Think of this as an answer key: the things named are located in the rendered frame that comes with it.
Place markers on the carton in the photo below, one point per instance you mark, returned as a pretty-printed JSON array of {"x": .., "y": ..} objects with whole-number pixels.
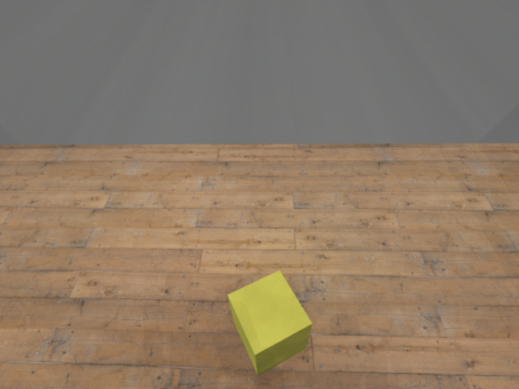
[{"x": 270, "y": 320}]

